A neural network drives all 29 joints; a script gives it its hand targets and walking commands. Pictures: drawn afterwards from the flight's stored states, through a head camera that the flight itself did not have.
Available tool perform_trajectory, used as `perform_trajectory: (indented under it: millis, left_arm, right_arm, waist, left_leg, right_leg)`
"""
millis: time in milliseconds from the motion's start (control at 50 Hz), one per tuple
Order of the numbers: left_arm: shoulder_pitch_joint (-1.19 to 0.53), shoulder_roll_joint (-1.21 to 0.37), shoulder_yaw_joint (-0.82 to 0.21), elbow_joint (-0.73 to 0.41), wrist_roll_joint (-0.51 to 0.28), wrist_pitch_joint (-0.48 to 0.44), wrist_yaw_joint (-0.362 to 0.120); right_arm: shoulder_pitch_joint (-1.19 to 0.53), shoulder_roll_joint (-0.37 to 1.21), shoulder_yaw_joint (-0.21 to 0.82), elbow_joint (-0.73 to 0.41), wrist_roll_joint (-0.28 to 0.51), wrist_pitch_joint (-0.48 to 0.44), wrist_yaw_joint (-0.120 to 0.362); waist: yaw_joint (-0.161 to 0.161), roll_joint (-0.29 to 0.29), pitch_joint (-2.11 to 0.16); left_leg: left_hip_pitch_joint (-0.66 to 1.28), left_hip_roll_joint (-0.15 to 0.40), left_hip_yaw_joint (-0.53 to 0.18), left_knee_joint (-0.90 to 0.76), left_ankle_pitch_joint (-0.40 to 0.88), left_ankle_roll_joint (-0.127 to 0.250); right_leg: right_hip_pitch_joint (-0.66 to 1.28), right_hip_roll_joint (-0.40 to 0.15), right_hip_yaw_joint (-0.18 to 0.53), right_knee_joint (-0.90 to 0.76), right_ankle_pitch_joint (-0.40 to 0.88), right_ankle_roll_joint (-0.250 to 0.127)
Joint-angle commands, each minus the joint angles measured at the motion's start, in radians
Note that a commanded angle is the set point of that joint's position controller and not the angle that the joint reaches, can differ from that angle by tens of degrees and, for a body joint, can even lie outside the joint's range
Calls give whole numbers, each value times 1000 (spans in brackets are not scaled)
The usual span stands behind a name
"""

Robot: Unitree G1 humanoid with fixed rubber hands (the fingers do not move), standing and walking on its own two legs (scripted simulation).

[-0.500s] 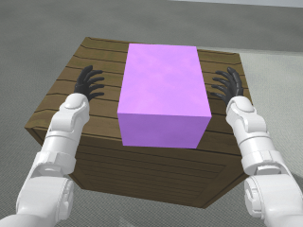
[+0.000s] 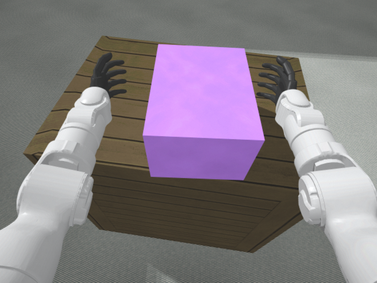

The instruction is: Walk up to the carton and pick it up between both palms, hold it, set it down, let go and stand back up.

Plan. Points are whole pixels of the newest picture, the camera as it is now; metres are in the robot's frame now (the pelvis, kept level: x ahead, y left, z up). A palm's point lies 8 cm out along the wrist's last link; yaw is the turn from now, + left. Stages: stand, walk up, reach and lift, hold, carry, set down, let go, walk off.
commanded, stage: reach and lift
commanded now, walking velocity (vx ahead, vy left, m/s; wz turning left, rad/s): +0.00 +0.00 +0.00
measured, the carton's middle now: (199, 109) +0.52 -0.02 +0.04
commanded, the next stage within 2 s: none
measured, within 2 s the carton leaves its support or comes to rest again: neither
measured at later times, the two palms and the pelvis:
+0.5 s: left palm (118, 122) +0.46 +0.17 +0.05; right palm (270, 126) +0.45 -0.19 +0.06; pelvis -0.01 +0.01 -0.01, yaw -2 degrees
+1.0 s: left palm (129, 116) +0.47 +0.14 +0.07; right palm (268, 126) +0.45 -0.18 +0.07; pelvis +0.00 +0.00 +0.00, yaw +1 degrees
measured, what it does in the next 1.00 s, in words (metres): stands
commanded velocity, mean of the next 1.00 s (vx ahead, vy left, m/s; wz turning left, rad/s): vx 0.00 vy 0.00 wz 0.00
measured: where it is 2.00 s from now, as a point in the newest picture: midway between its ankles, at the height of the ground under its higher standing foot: outside the picture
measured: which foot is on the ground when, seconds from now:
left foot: down 0.00-1.00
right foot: down 0.00-1.00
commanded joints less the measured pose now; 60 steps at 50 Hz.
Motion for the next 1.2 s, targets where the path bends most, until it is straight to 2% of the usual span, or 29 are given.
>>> perform_trajectory:
  millis: [0,40,60,100,120,180,280,340,440,540,580,620,660,700,780,800,840,900,940,1040,1180]
  left_arm:
    - [-516,141,30,-88,26,-147,-23]
    - [-509,129,31,-59,37,-192,-26]
    - [-525,131,24,-85,35,-214,-24]
    - [-533,113,19,-93,41,-259,-18]
    - [-521,103,22,-63,49,-276,-20]
    - [-580,114,23,-100,41,-326,-13]
    - [-601,117,41,-148,36,-371,8]
    - [-581,112,58,-158,51,-376,6]
    - [-560,93,87,-142,68,-369,-5]
    - [-556,49,96,-43,86,-373,-18]
    - [-567,34,97,-21,98,-387,-17]
    - [-565,10,111,12,113,-394,-19]
    - [-562,-16,137,11,145,-412,-21]
    - [-566,-45,174,-12,196,-429,-25]
    - [-527,-119,290,-44,340,-426,-31]
    - [-516,-155,311,-45,369,-423,-38]
    - [-518,-296,334,-74,438,-418,-72]
    - [-483,-596,318,-60,552,-400,-158]
    - [-439,-660,310,-73,580,-380,-180]
    - [-388,-651,338,-105,620,-339,-186]
    - [-350,-692,328,-131,627,-334,-199]
  right_arm:
    - [-491,-155,-17,-104,-12,-116,13]
    - [-481,-154,-22,-96,-24,-154,18]
    - [-498,-166,-38,-127,-32,-179,21]
    - [-491,-166,-57,-129,-47,-223,29]
    - [-472,-165,-57,-103,-54,-239,36]
    - [-511,-187,-61,-130,-44,-282,48]
    - [-545,-189,-55,-217,-57,-330,53]
    - [-524,-173,-57,-241,-60,-335,50]
    - [-508,-139,-71,-249,-92,-323,43]
    - [-511,-61,-81,-203,-135,-306,37]
    - [-522,-41,-102,-208,-162,-309,34]
    - [-528,-9,-113,-205,-186,-310,31]
    - [-514,37,-123,-222,-211,-319,32]
    - [-514,68,-155,-255,-248,-331,32]
    - [-465,164,-240,-267,-364,-335,37]
    - [-460,210,-255,-279,-399,-333,43]
    - [-440,356,-289,-294,-496,-328,73]
    - [-400,681,-287,-304,-668,-318,149]
    - [-329,763,-297,-304,-730,-311,175]
    - [-283,781,-292,-361,-758,-301,177]
    - [-252,807,-256,-392,-744,-329,161]
  waist:
    - [-12,32,-636]
    - [-12,37,-642]
    - [-13,52,-683]
    - [-13,81,-748]
    - [-15,91,-741]
    - [5,101,-822]
    - [26,49,-1004]
    - [34,26,-1052]
    - [27,-11,-1023]
    - [17,-39,-867]
    - [4,-32,-862]
    - [5,-30,-852]
    - [12,-31,-857]
    - [14,-4,-875]
    - [30,14,-832]
    - [25,-1,-807]
    - [6,-1,-775]
    - [-14,32,-705]
    - [-29,42,-689]
    - [-21,17,-594]
    - [-22,11,-548]
  left_leg:
    - [310,-36,20,63,388,-5]
    - [286,-36,24,63,362,-13]
    - [298,-38,26,65,370,-17]
    - [356,-35,22,87,435,-33]
    - [383,-32,22,98,453,-44]
    - [390,-32,33,114,464,-52]
    - [411,-38,44,144,551,-43]
    - [368,-43,53,135,526,-31]
    - [323,-48,53,95,438,-14]
    - [258,-43,48,57,312,-4]
    - [241,-41,45,46,280,-2]
    - [240,-44,48,40,287,-3]
    - [245,-49,46,39,322,-2]
    - [246,-58,46,32,347,-3]
    - [284,-70,43,-3,386,-3]
    - [285,-71,42,-12,387,1]
    - [290,-74,29,-39,381,3]
    - [287,-73,0,-75,369,5]
    - [310,-65,-11,-93,360,6]
    - [244,-67,-11,-129,321,31]
    - [219,-74,-9,-137,384,41]
  right_leg:
    - [380,8,8,74,425,67]
    - [360,8,7,77,398,68]
    - [341,15,-2,82,399,69]
    - [268,22,-8,76,408,59]
    - [228,25,-11,71,398,54]
    - [192,30,-16,74,400,56]
    - [197,43,-19,106,503,73]
    - [237,40,-18,114,517,81]
    - [279,33,-13,100,465,83]
    - [258,19,-15,73,344,79]
    - [257,14,-13,66,319,76]
    - [262,12,-19,61,326,74]
    - [285,11,-19,59,367,74]
    - [317,13,-20,56,410,70]
    - [350,21,-28,31,443,65]
    - [367,22,-33,20,445,63]
    - [405,19,-43,1,454,57]
    - [486,10,-48,-30,474,44]
    - [555,4,-54,-34,488,36]
    - [697,-7,-54,-4,565,53]
    - [791,-12,-47,29,748,66]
